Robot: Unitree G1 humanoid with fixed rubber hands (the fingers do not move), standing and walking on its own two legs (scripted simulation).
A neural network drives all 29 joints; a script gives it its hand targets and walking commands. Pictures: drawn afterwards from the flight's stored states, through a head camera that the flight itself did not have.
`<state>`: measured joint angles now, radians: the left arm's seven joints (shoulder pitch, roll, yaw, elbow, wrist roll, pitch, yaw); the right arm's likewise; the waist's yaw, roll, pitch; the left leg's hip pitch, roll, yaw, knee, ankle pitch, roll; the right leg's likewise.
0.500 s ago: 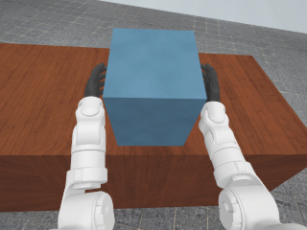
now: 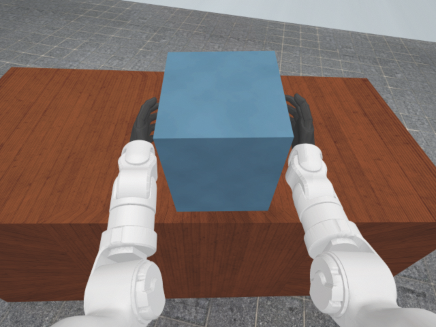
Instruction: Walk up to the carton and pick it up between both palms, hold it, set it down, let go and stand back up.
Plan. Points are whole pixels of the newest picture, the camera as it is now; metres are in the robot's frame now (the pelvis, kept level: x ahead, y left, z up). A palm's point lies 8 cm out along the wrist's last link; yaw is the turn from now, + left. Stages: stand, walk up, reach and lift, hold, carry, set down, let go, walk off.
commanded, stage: set down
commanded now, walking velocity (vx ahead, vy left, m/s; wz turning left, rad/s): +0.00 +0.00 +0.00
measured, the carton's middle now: (221, 137) +0.43 +0.00 +0.11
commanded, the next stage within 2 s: none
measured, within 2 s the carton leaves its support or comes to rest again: neither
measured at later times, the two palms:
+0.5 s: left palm (151, 146) +0.41 +0.14 +0.10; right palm (301, 141) +0.40 -0.15 +0.13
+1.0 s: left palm (158, 148) +0.43 +0.13 +0.08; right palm (299, 145) +0.42 -0.15 +0.10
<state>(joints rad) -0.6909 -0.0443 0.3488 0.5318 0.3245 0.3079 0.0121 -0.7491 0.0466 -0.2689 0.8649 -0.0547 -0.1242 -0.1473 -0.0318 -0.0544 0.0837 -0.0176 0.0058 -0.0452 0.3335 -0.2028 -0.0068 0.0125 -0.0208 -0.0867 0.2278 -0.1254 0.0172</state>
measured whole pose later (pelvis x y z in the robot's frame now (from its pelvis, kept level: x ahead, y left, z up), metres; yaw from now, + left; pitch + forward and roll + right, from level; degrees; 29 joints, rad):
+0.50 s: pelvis +0.01 +0.00 +0.00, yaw -2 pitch -2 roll -1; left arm -0.73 -0.05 0.42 0.71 0.33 0.18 0.02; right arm -0.78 0.07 -0.41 0.92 -0.18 -0.15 -0.11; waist -0.01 -0.04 0.05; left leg -0.08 0.01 -0.02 0.30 -0.19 -0.01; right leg -0.08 -0.02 -0.06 0.24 -0.12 0.01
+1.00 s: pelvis +0.02 +0.00 +0.00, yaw -3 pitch +2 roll -1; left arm -0.74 -0.07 0.45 0.79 0.33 0.11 0.03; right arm -0.78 0.08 -0.50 0.93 -0.27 -0.16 -0.08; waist 0.00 -0.03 0.01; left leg -0.15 0.01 0.00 0.32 -0.21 0.00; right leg -0.15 -0.02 -0.04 0.25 -0.13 0.02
